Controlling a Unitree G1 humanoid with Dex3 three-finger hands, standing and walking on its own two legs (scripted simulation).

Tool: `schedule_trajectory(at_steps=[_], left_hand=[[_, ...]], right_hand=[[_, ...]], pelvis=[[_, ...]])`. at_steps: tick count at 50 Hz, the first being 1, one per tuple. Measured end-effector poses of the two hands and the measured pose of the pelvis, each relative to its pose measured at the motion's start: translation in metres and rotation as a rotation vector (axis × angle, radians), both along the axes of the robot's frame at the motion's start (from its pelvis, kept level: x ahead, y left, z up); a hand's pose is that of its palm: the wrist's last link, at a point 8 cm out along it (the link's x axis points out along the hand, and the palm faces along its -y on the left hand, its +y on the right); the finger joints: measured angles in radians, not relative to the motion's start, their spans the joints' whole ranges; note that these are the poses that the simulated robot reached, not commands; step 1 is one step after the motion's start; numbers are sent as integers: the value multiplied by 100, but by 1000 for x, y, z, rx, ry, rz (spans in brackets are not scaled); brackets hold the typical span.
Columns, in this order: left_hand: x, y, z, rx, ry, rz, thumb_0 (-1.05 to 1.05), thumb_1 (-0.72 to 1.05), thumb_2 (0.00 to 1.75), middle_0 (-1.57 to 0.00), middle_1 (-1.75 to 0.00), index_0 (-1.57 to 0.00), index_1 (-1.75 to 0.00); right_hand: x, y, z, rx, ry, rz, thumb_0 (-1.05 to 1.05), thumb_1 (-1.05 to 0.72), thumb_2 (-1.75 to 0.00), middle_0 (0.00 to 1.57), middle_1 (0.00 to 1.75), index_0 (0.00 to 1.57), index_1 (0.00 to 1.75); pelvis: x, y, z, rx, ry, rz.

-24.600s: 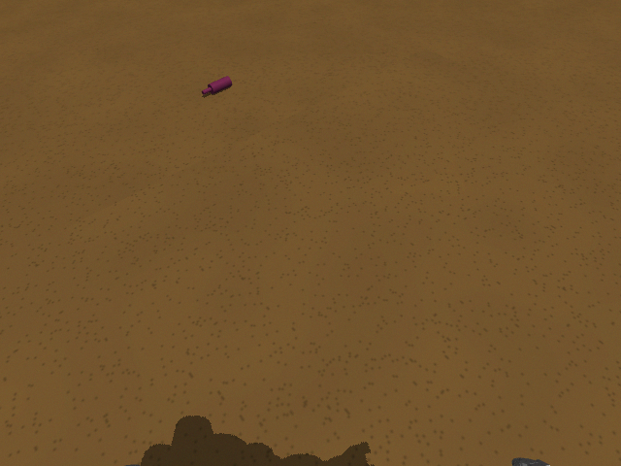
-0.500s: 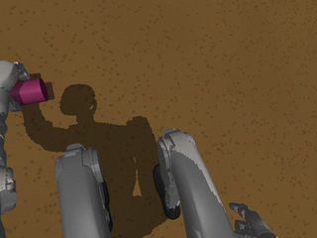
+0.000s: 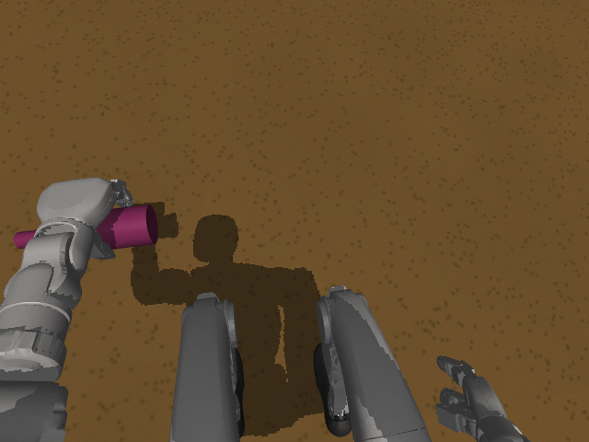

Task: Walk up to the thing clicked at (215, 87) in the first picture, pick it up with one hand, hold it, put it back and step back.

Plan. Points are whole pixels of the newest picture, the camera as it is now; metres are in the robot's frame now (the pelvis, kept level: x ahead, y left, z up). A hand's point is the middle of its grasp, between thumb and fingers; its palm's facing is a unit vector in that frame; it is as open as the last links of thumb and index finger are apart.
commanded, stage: lift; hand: left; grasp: from above
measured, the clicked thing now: (87, 232) +0.41 +0.31 -0.13
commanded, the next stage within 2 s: hold in 0.84 s
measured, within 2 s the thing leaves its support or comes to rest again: neither
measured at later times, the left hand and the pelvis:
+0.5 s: hand (29, 216) +0.36 +0.26 +0.09, palm faces -0.46 -0.07 -0.88, open 9.1 cm; pelvis +0.04 +0.00 +0.17, yaw +3 degrees
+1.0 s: hand out of the picture +0.38 +0.24 +0.16, palm faces -0.45 -0.09 -0.89, open 9.0 cm; pelvis +0.07 +0.01 +0.24, yaw +3 degrees
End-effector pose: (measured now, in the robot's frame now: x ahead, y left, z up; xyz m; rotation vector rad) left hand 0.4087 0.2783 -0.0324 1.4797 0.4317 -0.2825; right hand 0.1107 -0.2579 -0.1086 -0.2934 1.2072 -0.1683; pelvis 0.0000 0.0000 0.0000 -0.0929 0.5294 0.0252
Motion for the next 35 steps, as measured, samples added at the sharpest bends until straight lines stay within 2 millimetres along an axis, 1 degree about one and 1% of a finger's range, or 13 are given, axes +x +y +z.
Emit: schedule_trajectory(at_steps=[9,15,19,23,29,35], left_hand=[[-28,-11,83,-14,-4,7,0,15,33,-73,-56,-77,-48],[-40,-13,128,-3,6,14,0,14,34,-73,-56,-78,-49],[-44,-13,150,10,16,20,0,14,34,-73,-55,-78,-48],[-45,-16,168,16,24,23,0,15,34,-73,-55,-78,-48],[-42,-23,192,15,22,22,0,15,34,-74,-54,-78,-47],[-36,-29,215,11,7,27,0,14,34,-74,-52,-79,-45]], right_hand=[[10,3,75,2,-66,-36,0,-90,-90,20,30,21,30],[12,3,123,-4,-103,-56,0,-90,-90,20,30,21,30],[12,2,147,-7,-117,-66,0,-90,-90,20,30,21,30],[13,1,166,-6,-123,-70,0,-90,-90,20,30,21,30],[17,2,188,3,-124,-74,1,-90,-90,20,30,21,30],[24,4,206,17,-127,-75,1,-90,-90,20,30,21,30]], pelvis=[[9,1,75,20,-91,17],[19,2,120,33,-158,25],[26,3,144,40,-193,28],[33,4,163,47,-224,28],[43,5,188,57,-267,26],[52,5,208,66,-301,24]])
